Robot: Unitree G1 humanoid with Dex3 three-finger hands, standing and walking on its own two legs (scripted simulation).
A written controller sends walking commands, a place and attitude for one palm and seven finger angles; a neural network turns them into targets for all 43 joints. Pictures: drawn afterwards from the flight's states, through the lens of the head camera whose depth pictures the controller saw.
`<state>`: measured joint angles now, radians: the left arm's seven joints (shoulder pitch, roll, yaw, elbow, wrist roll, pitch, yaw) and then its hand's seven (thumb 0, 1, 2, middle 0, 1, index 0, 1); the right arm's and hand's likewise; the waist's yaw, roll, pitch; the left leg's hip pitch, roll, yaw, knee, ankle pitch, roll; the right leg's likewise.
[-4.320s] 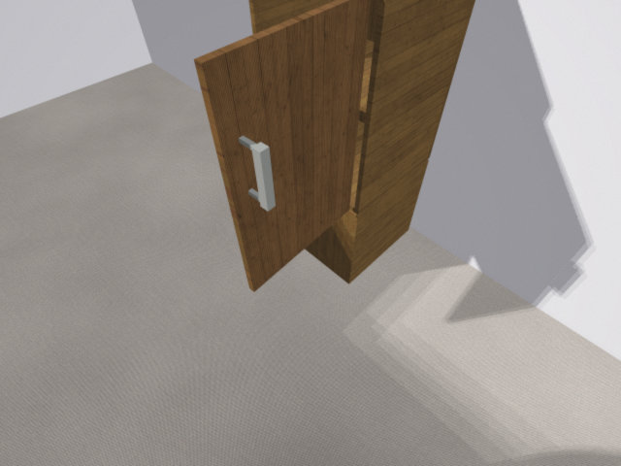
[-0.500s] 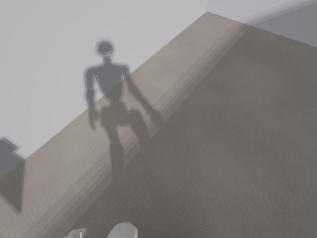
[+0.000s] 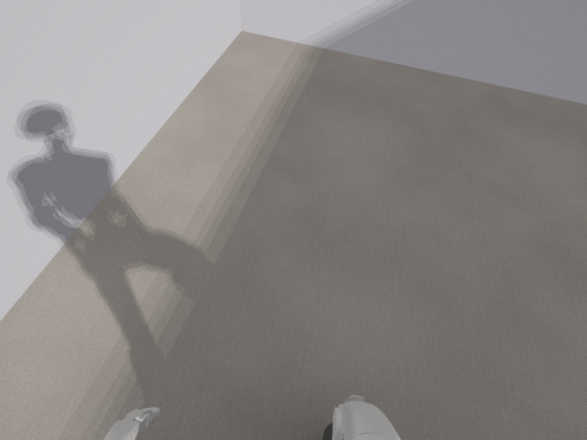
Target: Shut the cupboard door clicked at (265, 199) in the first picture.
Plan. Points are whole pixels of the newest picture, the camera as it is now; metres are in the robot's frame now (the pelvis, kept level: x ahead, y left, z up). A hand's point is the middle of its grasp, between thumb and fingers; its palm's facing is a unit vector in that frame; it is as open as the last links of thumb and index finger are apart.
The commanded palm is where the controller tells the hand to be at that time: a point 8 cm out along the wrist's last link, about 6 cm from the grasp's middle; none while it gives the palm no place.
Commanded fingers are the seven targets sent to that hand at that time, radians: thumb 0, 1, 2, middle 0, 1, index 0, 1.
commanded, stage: walk around to get in front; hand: left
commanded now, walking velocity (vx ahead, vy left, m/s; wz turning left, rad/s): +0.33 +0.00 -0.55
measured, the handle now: out of the picture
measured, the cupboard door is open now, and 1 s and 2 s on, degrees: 93 93 93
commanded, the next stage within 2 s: walk to a spot facing it in 0.76 s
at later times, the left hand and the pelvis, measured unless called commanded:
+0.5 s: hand (219, 362) +0.25 +0.13 -0.16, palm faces -0.11 -0.97 -0.22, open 7.3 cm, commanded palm none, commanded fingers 0.00 0.90 0.90 -0.20 -0.30 -0.20 -0.30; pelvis +0.21 -0.06 +0.00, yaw -11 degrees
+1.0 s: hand (287, 201) +0.61 +0.02 -0.17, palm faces -0.38 -0.90 -0.23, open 7.4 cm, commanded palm none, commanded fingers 0.00 0.90 0.90 -0.20 -0.30 -0.20 -0.30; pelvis +0.43 -0.13 -0.01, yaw -20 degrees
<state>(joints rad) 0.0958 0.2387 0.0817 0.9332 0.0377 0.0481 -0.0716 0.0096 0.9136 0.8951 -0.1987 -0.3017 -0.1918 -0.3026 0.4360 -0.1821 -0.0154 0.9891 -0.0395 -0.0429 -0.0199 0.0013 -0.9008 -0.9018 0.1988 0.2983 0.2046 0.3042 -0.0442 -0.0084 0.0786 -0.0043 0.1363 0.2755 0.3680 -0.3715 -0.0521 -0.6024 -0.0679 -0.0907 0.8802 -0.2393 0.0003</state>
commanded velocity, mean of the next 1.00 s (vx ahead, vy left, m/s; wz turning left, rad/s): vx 0.28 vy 0.00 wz -0.18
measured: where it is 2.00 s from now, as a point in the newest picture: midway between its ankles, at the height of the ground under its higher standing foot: (345, 330)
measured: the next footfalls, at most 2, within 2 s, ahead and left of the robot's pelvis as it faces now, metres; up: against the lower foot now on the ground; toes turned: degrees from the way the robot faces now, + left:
right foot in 0.10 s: +0.16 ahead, -0.13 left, +0.00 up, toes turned -11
left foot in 0.62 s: +0.42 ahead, +0.04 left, +0.00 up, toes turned -6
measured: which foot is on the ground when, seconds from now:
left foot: down 0.00-0.10, up 0.12-0.60, down 0.62-1.00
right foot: up 0.00-0.08, down 0.10-0.62, up 0.64-0.98, down 1.00-1.00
